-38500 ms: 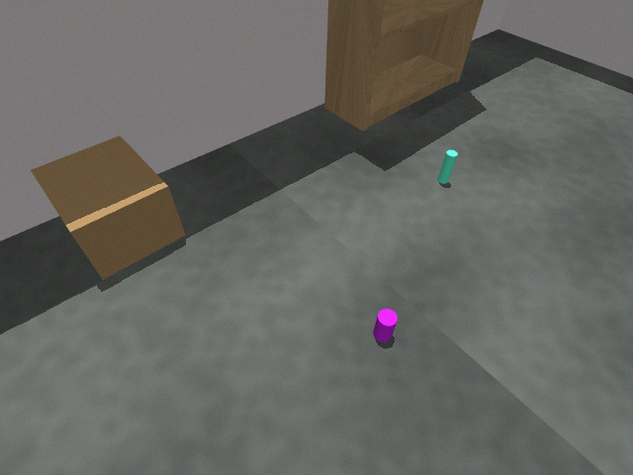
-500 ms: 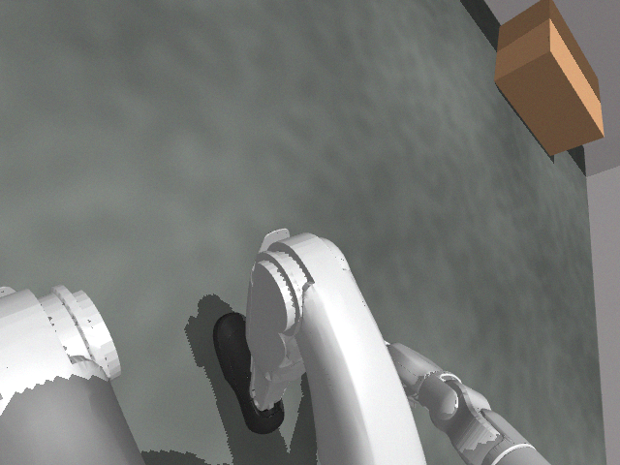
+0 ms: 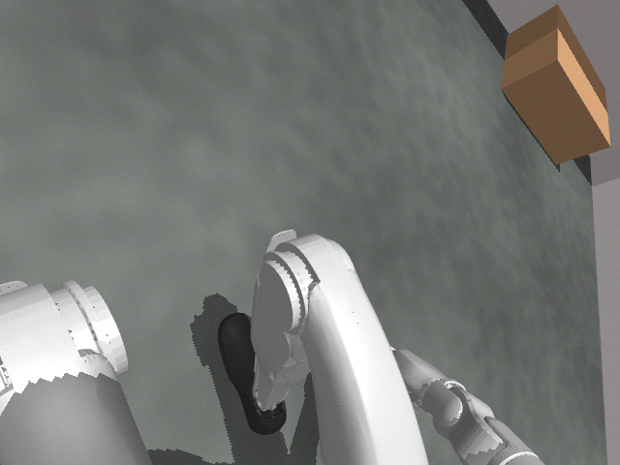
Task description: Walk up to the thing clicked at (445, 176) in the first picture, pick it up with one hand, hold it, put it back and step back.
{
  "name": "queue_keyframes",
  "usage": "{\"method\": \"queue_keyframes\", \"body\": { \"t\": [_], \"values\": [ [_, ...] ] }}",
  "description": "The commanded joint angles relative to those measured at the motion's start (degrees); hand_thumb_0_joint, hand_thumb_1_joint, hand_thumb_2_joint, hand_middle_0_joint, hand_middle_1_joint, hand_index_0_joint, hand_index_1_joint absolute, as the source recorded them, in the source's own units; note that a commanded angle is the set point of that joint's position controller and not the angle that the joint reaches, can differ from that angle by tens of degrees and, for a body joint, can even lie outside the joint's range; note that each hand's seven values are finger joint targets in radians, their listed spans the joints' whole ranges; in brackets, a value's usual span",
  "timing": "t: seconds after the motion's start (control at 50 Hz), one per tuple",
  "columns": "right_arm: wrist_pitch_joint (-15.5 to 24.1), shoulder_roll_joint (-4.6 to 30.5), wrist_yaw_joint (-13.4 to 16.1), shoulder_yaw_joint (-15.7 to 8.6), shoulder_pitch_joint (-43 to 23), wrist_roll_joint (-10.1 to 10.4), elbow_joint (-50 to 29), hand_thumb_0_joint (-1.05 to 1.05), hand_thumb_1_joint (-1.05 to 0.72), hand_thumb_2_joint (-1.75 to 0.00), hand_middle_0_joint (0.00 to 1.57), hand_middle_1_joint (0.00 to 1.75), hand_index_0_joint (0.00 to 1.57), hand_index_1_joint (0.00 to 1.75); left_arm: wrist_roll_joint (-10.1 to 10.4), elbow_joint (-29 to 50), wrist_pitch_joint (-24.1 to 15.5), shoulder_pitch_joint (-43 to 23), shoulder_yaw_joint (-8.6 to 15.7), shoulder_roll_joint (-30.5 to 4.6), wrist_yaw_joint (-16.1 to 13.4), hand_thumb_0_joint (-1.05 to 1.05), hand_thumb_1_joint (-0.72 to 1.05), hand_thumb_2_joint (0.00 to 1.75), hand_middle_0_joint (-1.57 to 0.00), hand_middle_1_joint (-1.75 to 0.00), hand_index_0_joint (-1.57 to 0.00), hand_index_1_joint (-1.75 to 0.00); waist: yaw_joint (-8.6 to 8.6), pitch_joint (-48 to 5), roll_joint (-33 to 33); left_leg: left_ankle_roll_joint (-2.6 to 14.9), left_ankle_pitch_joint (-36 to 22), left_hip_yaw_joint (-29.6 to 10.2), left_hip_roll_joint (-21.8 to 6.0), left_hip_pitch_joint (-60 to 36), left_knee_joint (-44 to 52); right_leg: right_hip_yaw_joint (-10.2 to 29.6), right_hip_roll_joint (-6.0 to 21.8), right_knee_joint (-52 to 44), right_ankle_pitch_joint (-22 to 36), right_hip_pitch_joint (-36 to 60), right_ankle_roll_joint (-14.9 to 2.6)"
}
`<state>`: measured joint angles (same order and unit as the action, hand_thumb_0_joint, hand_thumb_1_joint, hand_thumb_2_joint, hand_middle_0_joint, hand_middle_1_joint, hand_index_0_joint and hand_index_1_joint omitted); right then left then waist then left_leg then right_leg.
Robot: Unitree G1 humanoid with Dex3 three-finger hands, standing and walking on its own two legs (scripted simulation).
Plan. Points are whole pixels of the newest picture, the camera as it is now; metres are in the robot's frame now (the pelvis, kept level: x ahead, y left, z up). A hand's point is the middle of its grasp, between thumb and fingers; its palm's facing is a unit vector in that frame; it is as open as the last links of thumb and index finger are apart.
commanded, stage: withdraw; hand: left
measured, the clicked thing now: out of the picture +0.44 +0.34 -0.21
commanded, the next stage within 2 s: rise in 0.08 s
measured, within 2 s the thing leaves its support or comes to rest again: neither
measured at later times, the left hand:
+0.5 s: hand out of the picture +0.37 +0.46 -0.01, palm faces +0.52 -0.77 -0.36, open 17.3 cm
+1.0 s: hand out of the picture +0.26 +0.34 +0.17, palm faces +0.41 -0.78 -0.47, open 17.5 cm
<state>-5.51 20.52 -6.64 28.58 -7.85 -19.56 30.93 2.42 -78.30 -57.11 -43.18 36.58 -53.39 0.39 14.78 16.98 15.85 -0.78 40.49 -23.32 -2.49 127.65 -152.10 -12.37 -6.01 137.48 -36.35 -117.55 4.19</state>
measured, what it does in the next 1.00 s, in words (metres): rises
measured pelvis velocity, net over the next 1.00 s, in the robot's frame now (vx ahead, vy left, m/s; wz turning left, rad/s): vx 0.04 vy -0.03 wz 0.26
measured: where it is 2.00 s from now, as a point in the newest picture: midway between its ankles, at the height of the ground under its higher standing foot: (181, 439)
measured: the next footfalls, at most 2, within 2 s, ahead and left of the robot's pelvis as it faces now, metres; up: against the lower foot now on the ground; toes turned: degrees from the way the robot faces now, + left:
none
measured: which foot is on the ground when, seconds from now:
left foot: down 0.00-1.00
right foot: down 0.00-1.00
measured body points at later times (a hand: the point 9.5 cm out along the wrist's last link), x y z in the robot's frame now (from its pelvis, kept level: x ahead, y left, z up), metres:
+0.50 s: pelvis +0.01 -0.01 +0.05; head +0.19 +0.13 +0.43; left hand +0.34 +0.50 +0.01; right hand +0.17 -0.25 -0.04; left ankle +0.08 +0.13 -0.25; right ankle +0.14 -0.13 -0.25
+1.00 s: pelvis +0.04 -0.03 +0.25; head +0.19 +0.04 +0.67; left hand +0.23 +0.38 +0.20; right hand +0.28 -0.23 +0.14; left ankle +0.08 +0.13 -0.25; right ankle +0.14 -0.14 -0.25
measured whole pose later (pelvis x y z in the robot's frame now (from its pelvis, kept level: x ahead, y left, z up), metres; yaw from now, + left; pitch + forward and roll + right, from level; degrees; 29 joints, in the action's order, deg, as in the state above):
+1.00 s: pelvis +0.04 -0.03 +0.25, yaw +15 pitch +29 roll -3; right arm -6.7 14.3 3.3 -0.4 5.1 2.5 29.8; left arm -1.6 -23.2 1.3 -3.6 17.0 -25.0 -5.2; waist 2.4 -9.5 -0.6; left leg -1.9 35.5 -4.7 -4.0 93.3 -99.8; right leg -2.6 0.8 98.1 -36.9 -90.0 0.7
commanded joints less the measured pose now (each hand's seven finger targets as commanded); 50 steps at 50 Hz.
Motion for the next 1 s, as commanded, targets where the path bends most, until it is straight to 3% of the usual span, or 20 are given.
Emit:
{"method": "queue_keyframes", "body": {
  "t": [0.0, 0.02, 0.06, 0.12, 0.14, 0.16, 0.18, 0.2, 0.26, 0.3, 0.34, 0.36, 0.42, 0.58, 0.68, 0.78, 0.8, 0.86, 0.9, 0.98],
  "values": [
    [-1.45, 20.45, 1.41, -9.79, 4.74, 1.17, 0.03, 0.0, -0.91, -0.9, 0.2, 0.3, 0.2, 0.3, 0.9, 18.76, -0.19, -11.23, 2.06, -17.88, 3.08, 0.0, -0.6, 0.02, -0.08, -0.03, -0.08, -0.03, 1.5, -40.18, -43.96, -1.88, -11.62, 7.98, -3.74, -30.14, 22.64, -5.7, -0.3, -8.61, 11.46, 12.88, -5.07],
    [-1.51, 20.13, 1.55, -10.53, 5.35, 1.72, -0.25, 0.0, -0.91, -0.9, 0.2, 0.3, 0.2, 0.3, 1.7, 18.49, 1.4, -9.06, 2.29, -16.09, 4.22, 0.0, -0.61, 0.0, -0.08, -0.03, -0.08, -0.03, 1.26, -41.08, -42.91, -1.75, -12.39, 8.19, -3.65, -29.87, 22.79, -5.49, -0.26, -8.91, 11.97, 12.86, -5.09],
    [-1.61, 19.32, 1.59, -11.98, 7.23, 3.12, 0.85, 0.0, -0.91, -0.9, 0.2, 0.3, 0.2, 0.3, 3.19, 20.25, 4.45, -9.78, -1.61, -9.78, 6.6, 0.0, -0.61, 0.0, -0.09, -0.02, -0.09, -0.02, 2.06, -40.06, -42.25, -1.6, -10.96, 8.37, -3.44, -28.81, 23.81, -5.2, 0.03, -9.28, 10.84, 9.9, -5.32],
    [-1.25, 18.17, 2.09, -13.48, 9.2, 5.49, 1.44, 0.0, -0.9, -0.89, 0.2, 0.3, 0.2, 0.3, 4.21, 22.44, 8.56, -12.05, -2.22, -10.09, 8.45, 0.0, -0.61, 0.0, -0.08, -0.02, -0.09, -0.01, 1.6, -39.08, -37.87, -0.36, -7.04, 9.36, -2.88, -23.68, 23.68, -4.2, 0.39, -10.68, 8.43, 8.43, -5.31],
    [-1.12, 17.77, 2.1, -13.85, 9.51, 6.09, 1.51, 0.0, -0.9, -0.89, 0.2, 0.3, 0.2, 0.3, 4.64, 20.04, 9.76, -10.03, -2.68, -8.14, 9.22, 0.0, -0.61, 0.0, -0.08, -0.03, -0.1, -0.01, 1.49, -38.44, -35.42, -0.08, -5.86, 9.52, -2.74, -22.39, 23.58, -4.0, 0.46, -11.08, 7.59, 8.5, -5.22],
    [-0.95, 17.39, 2.09, -14.04, 9.24, 6.57, 1.14, 0.0, -0.89, -0.89, 0.2, 0.3, 0.2, 0.3, 5.08, 16.72, 10.9, -9.08, -5.41, -3.72, 10.34, 0.0, -0.61, 0.0, -0.07, -0.03, -0.1, 0.0, 2.85, -36.36, -32.91, 0.28, -4.05, 9.46, -2.57, -20.4, 23.45, -4.1, 0.49, -11.71, 6.55, 7.67, -5.09],
    [-0.7, 17.25, 2.11, -14.32, 10.04, 6.94, 1.03, 0.0, -0.84, -0.89, 0.2, 0.3, 0.2, 0.3, 5.43, 16.69, 11.45, -9.88, -5.5, -3.18, 10.91, 0.0, -0.53, 0.04, -0.05, -0.03, -0.05, -0.03, 3.09, -35.71, -31.13, 0.48, -3.36, 9.4, -2.47, -19.38, 23.55, -4.2, 0.58, -11.99, 6.01, 7.5, -5.03],
    [-1.38, 16.82, 2.3, -18.6, 11.92, 8.77, 3.41, 0.0, -0.91, -0.91, 0.2, 0.3, 0.2, 0.3, -3.19, 21.53, 14.0, -11.38, 0.77, -19.2, 7.49, 0.0, -0.51, 0.05, -0.07, -0.07, -0.07, -0.06, -4.04, -42.85, -38.13, -0.1, -6.21, 11.33, -2.07, -26.44, 26.73, -2.58, 1.31, -12.19, 5.95, 5.65, -5.76],
    [-2.35, 15.07, 1.46, -19.94, 12.72, 10.4, 0.74, 0.0, -0.93, -0.91, 0.2, 0.3, 0.2, 0.3, -4.29, 22.27, 19.13, -10.93, -2.34, -11.78, 6.5, 0.0, -0.51, 0.04, -0.07, -0.08, -0.08, -0.06, -3.09, -46.82, -40.69, -0.37, -6.8, 11.67, -2.19, -29.42, 29.37, -1.95, 1.66, -12.43, 6.14, 4.27, -6.26],
    [-2.75, 14.15, 1.64, -21.03, 14.39, 11.59, 1.92, 0.0, -0.96, -0.92, 0.2, 0.3, 0.2, 0.3, -5.66, 23.75, 22.56, -11.97, -1.2, -14.3, 5.16, 0.0, -0.53, 0.04, -0.08, -0.09, -0.09, -0.07, -4.01, -47.23, -40.51, -0.14, -7.51, 12.92, -1.91, -29.16, 29.81, -0.91, 1.87, -13.12, 5.81, 3.91, -6.34],
    [-3.44, 14.04, 1.79, -22.3, 15.73, 12.19, 2.08, 0.0, -0.9, -0.9, 0.2, 0.3, 0.2, 0.3, -7.6, 28.92, 25.23, -13.19, 1.7, -20.55, 4.01, 0.0, -0.44, 0.11, -0.06, -0.07, -0.06, -0.07, -5.89, -50.21, -42.48, -0.23, -7.28, 13.45, -1.9, -31.74, 31.46, 0.21, 2.28, -13.62, 4.93, 3.83, -6.48],
    [-3.9, 13.76, 1.85, -23.11, 16.61, 12.68, 2.08, 0.0, -0.9, -0.9, 0.2, 0.3, 0.2, 0.3, -8.14, 29.12, 26.9, -13.3, 0.65, -19.06, 3.87, 0.0, -0.5, 0.08, -0.06, -0.06, -0.06, -0.06, -5.44, -51.41, -42.98, -0.19, -7.66, 13.91, -1.76, -32.81, 31.81, 0.65, 2.45, -14.01, 5.16, 4.12, -6.45],
    [-4.51, 12.6, 1.91, -25.13, 17.53, 14.11, 1.51, 0.0, -0.9, -0.9, 0.2, 0.3, 0.2, 0.3, -8.76, 27.75, 32.16, -4.6, 0.87, -14.96, 2.81, 0.0, -0.52, 0.07, -0.05, -0.06, -0.06, -0.06, -7.62, -52.05, -38.98, 0.15, -7.57, 15.3, -1.18, -32.13, 33.91, 1.61, 2.69, -16.21, 4.27, 4.35, -6.47],
    [-4.24, 9.95, 3.01, -31.47, 18.99, 18.45, -0.99, 0.0, -0.9, -0.9, 0.2, 0.3, 0.2, 0.3, -7.74, 43.31, 43.18, 6.2, -7.16, -1.8, 0.7, 0.0, -0.55, 0.05, -0.05, -0.05, -0.05, -0.05, -9.97, -57.61, -29.48, 1.64, -2.1, 17.15, -0.24, -34.7, 43.5, 4.77, 3.31, -27.44, 0.5, 10.47, -6.36],
    [-3.85, 8.67, 5.25, -33.04, 18.41, 20.76, -3.84, 0.0, -0.9, -0.9, 0.2, 0.3, 0.2, 0.3, -6.4, 59.48, 48.16, 16.05, -7.74, -0.41, -1.52, 0.0, -0.55, 0.05, -0.05, -0.05, -0.05, -0.05, -13.22, -61.24, -28.11, 1.61, 0.15, 16.23, -0.52, -43.18, 52.82, 6.37, 3.85, -34.03, -0.49, 17.56, -6.09],
    [-2.5, 5.33, 7.92, -32.63, 17.37, 21.75, -5.3, 0.0, -0.9, -0.9, 0.2, 0.3, 0.2, 0.3, -5.08, 65.14, 52.18, 24.9, -8.36, 3.4, -4.53, 0.0, -0.53, 0.06, -0.05, -0.05, -0.05, -0.05, -12.98, -58.5, -24.52, 2.13, -2.55, 19.31, 0.04, -46.7, 57.77, 9.15, 4.5, -43.83, 0.41, 29.19, -5.69],
    [-2.13, 4.83, 8.47, -32.64, 16.94, 21.82, -5.87, 0.0, -0.9, -0.9, 0.2, 0.3, 0.2, 0.3, -4.96, 63.16, 52.99, 27.86, -10.07, 6.7, -4.81, 0.0, -0.55, 0.06, -0.05, -0.05, -0.05, -0.05, -12.5, -57.81, -24.14, 2.15, -3.37, 19.63, 0.11, -48.5, 59.1, 9.4, 4.65, -45.49, 1.04, 30.99, -5.67],
    [-1.12, 3.69, 9.92, -32.65, 18.01, 21.8, -5.56, 0.0, -0.9, -0.9, 0.2, 0.3, 0.2, 0.3, -4.42, 68.01, 53.99, 28.51, -10.65, 7.72, -6.22, 0.0, -0.56, 0.05, -0.05, -0.05, -0.05, -0.05, -12.56, -58.25, -24.67, 2.13, -8.86, 21.14, 0.45, -53.23, 61.54, 10.24, 5.0, -49.99, 5.31, 37.93, -5.53],
    [-0.12, 2.38, 10.66, -32.38, 17.79, 21.86, -5.98, 0.0, -0.9, -0.9, 0.2, 0.3, 0.2, 0.3, -3.94, 64.02, 55.71, 35.02, -13.82, 13.4, -6.69, 0.0, -0.57, 0.04, -0.05, -0.05, -0.05, -0.05, -12.05, -54.86, -20.89, 2.39, -11.11, 22.07, 0.63, -53.95, 63.46, 11.48, 5.36, -54.67, 7.31, 43.3, -4.96],
    [1.88, 1.67, 11.8, -32.22, 18.65, 21.92, -6.17, 0.0, -0.9, -0.9, 0.2, 0.3, 0.2, 0.3, -3.34, 63.27, 57.88, 38.87, -17.3, 18.3, -7.38, 0.0, -0.58, 0.04, -0.05, -0.05, -0.05, -0.05, -11.85, -50.79, -18.93, 2.39, -13.99, 22.51, 0.71, -59.13, 69.03, 12.02, 5.78, -61.34, 10.32, 50.69, -4.65]
  ]
}}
